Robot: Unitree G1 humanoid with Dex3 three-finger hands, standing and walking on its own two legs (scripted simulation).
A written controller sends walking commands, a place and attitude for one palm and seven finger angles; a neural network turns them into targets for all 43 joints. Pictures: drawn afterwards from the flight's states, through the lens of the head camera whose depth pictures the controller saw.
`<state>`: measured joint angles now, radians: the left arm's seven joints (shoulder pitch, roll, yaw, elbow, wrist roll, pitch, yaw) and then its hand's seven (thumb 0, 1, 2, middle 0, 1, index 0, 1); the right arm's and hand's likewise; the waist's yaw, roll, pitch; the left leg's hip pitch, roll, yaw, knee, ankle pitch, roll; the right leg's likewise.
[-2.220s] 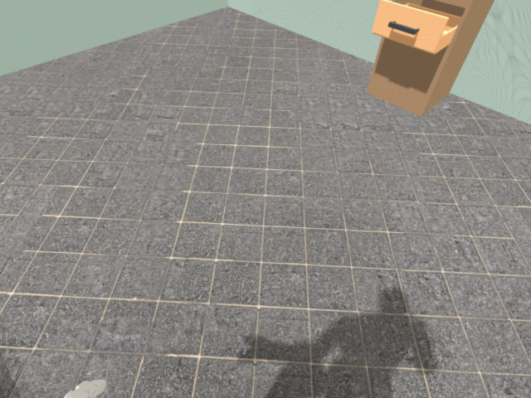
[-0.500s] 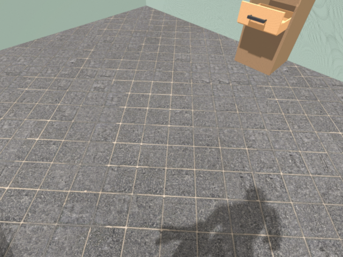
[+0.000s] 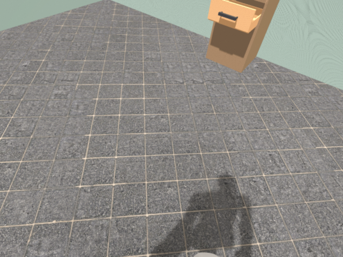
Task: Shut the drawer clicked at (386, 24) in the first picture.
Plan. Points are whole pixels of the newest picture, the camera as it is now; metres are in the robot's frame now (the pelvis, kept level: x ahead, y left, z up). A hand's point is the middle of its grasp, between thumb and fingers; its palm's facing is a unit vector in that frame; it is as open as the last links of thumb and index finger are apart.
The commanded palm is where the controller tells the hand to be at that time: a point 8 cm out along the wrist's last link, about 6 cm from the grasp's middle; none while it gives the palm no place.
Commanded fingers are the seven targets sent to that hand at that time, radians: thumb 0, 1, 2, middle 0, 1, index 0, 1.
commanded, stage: walk to a spot facing it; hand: left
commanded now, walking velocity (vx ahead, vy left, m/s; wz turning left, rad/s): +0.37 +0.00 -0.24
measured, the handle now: (228, 15) +1.90 -0.42 -0.18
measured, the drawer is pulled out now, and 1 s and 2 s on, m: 0.21 0.21 0.21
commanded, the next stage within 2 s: none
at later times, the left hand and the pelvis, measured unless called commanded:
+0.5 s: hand (117, 215) +0.26 +0.16 -0.16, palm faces -0.07 -0.99 -0.14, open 7.4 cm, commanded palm none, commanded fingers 0.00 0.90 0.90 -0.20 -0.30 -0.20 -0.30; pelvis +0.23 +0.00 +0.01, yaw -6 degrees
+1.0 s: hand (117, 136) +0.54 +0.21 -0.15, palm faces -0.16 -0.97 -0.18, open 7.4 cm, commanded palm none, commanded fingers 0.00 0.90 0.90 -0.20 -0.30 -0.20 -0.30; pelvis +0.45 +0.04 +0.02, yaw -12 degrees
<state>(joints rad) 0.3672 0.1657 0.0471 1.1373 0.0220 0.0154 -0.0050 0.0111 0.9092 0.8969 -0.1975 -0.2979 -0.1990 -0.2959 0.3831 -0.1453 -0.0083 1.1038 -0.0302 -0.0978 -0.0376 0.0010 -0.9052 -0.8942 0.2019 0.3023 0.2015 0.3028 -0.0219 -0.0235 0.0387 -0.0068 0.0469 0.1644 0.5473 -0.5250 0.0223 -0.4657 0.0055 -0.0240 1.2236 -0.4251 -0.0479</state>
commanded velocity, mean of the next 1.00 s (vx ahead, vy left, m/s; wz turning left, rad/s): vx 0.38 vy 0.00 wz -0.14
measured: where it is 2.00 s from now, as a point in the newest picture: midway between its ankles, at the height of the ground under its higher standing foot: (180, 153)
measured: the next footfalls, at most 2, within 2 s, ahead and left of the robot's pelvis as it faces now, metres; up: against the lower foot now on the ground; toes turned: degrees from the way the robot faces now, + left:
right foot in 0.22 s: +0.26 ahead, -0.09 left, +0.00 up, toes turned -12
left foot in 0.66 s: +0.45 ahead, +0.13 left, +0.00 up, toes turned +4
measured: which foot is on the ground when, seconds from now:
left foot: down 0.00-0.22, up 0.24-0.64, down 0.66-1.00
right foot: up 0.00-0.20, down 0.22-0.68, up 0.70-1.00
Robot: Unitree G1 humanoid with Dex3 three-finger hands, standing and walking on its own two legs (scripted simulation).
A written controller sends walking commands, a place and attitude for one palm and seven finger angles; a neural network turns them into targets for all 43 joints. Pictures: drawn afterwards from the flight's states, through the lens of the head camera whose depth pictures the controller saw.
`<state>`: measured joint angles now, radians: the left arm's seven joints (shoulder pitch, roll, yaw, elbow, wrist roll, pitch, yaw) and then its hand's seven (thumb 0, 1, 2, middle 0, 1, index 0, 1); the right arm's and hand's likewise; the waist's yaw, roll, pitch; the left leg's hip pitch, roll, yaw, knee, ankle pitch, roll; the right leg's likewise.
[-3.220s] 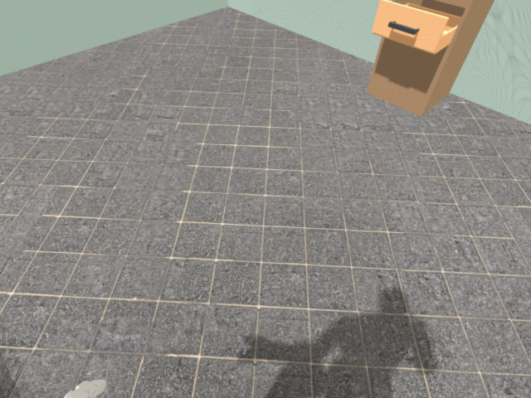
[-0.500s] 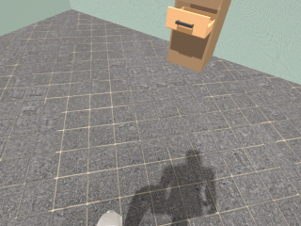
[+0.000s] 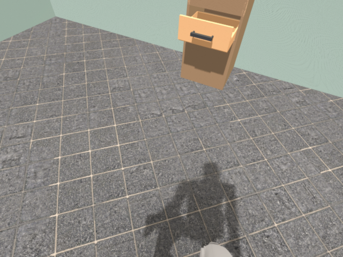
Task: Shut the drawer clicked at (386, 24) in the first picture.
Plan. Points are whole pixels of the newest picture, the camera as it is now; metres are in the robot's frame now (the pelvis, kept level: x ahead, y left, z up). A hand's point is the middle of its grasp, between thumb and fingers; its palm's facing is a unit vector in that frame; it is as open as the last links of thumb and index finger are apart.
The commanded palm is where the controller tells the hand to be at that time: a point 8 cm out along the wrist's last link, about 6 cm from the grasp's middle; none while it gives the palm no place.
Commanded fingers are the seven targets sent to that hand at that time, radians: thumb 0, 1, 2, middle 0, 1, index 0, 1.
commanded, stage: walk to a spot facing it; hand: left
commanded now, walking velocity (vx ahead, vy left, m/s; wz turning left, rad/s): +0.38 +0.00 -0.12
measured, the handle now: (202, 35) +1.52 -0.15 -0.20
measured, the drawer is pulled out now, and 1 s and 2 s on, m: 0.21 0.21 0.21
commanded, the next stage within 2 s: turn to face it in 1.66 s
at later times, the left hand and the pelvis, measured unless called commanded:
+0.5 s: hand (123, 224) +0.24 +0.15 -0.18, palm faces +0.06 -0.98 -0.20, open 7.2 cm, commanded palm none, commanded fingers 0.00 0.90 0.90 -0.20 -0.30 -0.20 -0.30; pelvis +0.23 -0.03 -0.01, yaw +0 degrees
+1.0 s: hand (135, 142) +0.53 +0.16 -0.17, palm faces -0.06 -0.98 -0.20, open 7.4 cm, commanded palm none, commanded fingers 0.00 0.90 0.90 -0.20 -0.30 -0.20 -0.30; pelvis +0.44 -0.02 -0.01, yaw -5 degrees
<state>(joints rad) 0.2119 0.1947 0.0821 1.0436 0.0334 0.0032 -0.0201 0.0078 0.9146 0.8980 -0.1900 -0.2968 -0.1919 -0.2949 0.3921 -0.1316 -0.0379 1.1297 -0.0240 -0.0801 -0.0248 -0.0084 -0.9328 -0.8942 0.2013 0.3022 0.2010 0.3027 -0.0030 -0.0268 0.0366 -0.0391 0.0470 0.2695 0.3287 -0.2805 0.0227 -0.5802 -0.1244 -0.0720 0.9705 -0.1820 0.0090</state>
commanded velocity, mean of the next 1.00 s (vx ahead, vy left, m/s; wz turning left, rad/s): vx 0.38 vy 0.00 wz -0.06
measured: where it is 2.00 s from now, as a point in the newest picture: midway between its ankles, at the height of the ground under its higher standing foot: (177, 162)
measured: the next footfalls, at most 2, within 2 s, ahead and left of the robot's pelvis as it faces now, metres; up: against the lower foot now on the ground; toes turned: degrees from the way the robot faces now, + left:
right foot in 0.18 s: +0.23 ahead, -0.14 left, +0.00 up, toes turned -11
left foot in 0.60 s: +0.41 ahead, +0.10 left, +0.00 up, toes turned +10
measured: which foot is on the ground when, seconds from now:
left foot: down 0.00-0.18, up 0.20-0.58, down 0.60-1.00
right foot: up 0.00-0.16, down 0.18-0.62, up 0.64-1.00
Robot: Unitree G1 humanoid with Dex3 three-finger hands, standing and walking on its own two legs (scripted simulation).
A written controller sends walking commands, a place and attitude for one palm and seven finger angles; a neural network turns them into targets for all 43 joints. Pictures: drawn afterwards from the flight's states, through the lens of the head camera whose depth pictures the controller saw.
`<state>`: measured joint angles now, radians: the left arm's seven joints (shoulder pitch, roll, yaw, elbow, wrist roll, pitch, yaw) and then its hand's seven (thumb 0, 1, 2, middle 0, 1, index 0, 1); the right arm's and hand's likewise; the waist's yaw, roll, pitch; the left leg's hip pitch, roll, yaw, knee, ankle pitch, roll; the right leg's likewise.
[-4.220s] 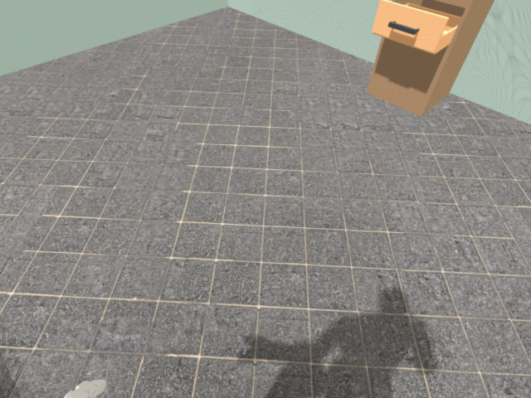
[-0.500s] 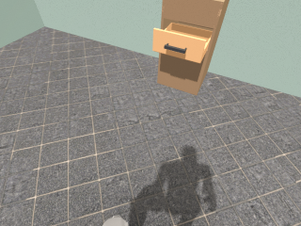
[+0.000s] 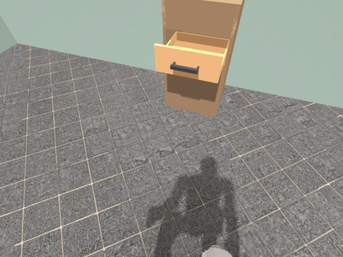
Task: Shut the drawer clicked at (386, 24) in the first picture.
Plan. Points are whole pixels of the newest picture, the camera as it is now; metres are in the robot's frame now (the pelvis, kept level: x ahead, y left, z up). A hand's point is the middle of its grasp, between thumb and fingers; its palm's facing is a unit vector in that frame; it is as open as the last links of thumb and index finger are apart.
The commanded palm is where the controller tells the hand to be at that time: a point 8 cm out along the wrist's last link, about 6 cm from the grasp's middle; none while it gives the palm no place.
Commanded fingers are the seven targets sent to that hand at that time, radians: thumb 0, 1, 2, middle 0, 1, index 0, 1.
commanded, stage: walk to a spot facing it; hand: left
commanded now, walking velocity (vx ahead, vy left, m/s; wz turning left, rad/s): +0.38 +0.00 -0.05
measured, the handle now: (185, 67) +1.09 -0.04 -0.20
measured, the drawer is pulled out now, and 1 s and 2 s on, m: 0.21 0.21 0.21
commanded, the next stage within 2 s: turn to face it in 0.66 s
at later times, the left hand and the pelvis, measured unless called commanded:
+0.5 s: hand out of the picture +0.15 +0.15 -0.18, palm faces +0.17 -0.97 -0.15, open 7.3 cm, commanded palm none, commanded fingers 0.00 0.90 0.90 -0.20 -0.30 -0.20 -0.30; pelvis +0.21 -0.01 +0.00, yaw +5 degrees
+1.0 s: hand (120, 156) +0.47 +0.21 -0.17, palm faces -0.02 -0.98 -0.22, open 7.4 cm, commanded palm none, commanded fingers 0.00 0.90 0.90 -0.20 -0.30 -0.20 -0.30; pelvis +0.38 +0.02 -0.01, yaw -3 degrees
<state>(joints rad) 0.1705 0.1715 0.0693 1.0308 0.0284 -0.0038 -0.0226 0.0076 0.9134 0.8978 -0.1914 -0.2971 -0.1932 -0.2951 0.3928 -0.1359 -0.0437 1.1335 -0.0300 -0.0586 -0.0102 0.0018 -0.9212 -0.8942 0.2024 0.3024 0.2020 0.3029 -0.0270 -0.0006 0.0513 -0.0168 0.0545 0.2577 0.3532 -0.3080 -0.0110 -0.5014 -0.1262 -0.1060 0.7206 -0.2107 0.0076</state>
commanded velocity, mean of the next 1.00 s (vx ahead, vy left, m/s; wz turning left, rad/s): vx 0.24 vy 0.00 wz -0.11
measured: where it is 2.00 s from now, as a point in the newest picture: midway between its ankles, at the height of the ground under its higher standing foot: (174, 221)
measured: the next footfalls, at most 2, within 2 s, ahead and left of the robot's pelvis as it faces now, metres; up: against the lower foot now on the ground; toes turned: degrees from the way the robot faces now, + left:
right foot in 0.08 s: +0.18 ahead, -0.13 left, +0.00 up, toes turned -10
left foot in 0.58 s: +0.36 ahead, +0.13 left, +0.00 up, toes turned +14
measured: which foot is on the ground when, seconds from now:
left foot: down 0.00-0.08, up 0.10-0.56, down 0.58-1.00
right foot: up 0.00-0.06, down 0.08-0.58, up 0.60-1.00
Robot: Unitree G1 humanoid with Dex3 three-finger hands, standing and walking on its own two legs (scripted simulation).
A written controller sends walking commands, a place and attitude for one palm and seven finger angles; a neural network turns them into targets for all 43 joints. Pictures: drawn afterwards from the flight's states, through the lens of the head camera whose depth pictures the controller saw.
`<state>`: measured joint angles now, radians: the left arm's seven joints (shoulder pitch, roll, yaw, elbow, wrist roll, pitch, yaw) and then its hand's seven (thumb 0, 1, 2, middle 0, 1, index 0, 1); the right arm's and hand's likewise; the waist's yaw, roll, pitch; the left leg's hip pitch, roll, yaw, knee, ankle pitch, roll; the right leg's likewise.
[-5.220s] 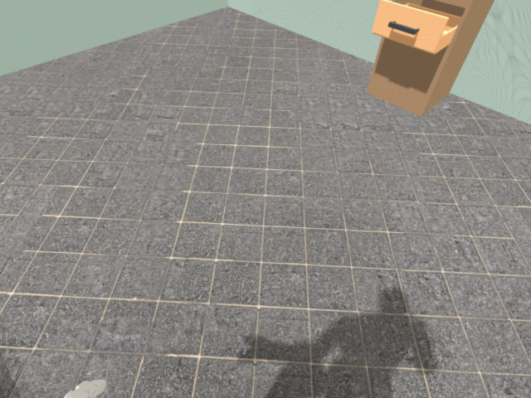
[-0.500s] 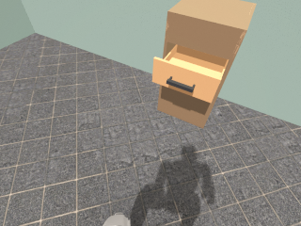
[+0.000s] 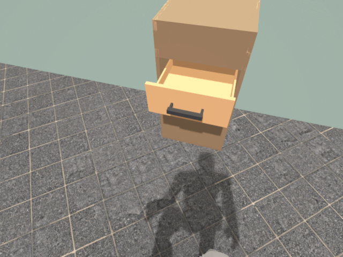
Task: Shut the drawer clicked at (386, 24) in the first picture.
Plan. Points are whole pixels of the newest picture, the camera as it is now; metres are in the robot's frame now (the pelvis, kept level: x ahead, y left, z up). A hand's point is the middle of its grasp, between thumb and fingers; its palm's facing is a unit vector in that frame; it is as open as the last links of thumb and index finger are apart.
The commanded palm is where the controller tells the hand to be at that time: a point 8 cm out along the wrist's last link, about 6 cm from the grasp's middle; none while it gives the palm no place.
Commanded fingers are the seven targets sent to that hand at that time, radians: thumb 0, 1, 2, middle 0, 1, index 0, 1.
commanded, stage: turn to face it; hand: left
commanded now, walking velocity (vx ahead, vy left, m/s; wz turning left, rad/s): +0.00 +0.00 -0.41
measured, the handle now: (185, 110) +0.71 -0.02 -0.19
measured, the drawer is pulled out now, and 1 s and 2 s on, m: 0.21 0.21 0.21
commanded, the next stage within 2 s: take the last steps up to it in 0.44 s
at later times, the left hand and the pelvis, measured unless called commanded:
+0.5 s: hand out of the picture +0.13 +0.20 -0.17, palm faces -0.07 -0.98 -0.19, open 7.4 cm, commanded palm none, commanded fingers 0.00 0.90 0.90 -0.20 -0.30 -0.20 -0.30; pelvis +0.04 +0.02 +0.00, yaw -9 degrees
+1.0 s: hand (128, 252) +0.16 +0.13 -0.16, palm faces -0.19 -0.96 -0.22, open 7.3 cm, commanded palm none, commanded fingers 0.00 0.90 0.90 -0.20 -0.30 -0.20 -0.30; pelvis +0.08 -0.04 +0.01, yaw -14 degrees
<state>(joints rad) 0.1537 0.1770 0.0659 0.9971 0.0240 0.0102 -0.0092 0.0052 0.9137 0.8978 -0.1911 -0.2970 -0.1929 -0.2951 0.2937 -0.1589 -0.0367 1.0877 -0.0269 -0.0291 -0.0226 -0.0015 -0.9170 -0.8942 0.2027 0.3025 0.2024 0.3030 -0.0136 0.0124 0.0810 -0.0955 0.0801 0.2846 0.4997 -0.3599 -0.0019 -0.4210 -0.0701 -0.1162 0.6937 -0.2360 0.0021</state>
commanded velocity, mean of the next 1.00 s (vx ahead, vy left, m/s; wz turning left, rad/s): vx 0.14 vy -0.02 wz -0.19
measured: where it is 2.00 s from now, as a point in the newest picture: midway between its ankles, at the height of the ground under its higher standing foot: (196, 240)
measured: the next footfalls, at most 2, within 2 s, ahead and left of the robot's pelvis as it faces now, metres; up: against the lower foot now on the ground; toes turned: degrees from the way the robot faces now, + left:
right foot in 0.02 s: +0.12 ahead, -0.11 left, +0.00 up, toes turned -9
left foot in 0.46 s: +0.09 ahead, +0.13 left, +0.00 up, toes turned -4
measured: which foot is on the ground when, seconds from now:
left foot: down 0.00-0.04, up 0.06-0.44, down 0.46-0.86, up 0.88-1.00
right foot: up 0.00-0.00, down 0.02-0.46, up 0.48-0.84, down 0.86-1.00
